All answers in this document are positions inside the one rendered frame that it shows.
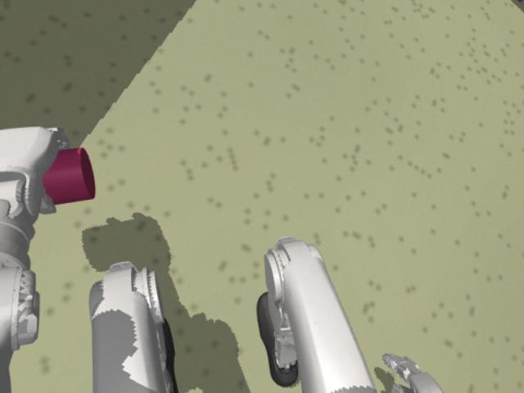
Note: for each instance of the left robot arm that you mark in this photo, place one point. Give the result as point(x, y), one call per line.
point(21, 192)

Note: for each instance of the left robot foot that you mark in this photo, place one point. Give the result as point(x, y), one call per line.
point(169, 367)

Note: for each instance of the can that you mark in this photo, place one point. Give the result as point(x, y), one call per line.
point(70, 177)

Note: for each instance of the right robot hand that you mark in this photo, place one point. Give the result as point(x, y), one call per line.
point(420, 382)

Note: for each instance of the left robot hand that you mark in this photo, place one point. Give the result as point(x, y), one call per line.
point(33, 148)

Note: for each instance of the right robot foot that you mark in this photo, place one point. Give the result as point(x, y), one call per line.
point(282, 376)

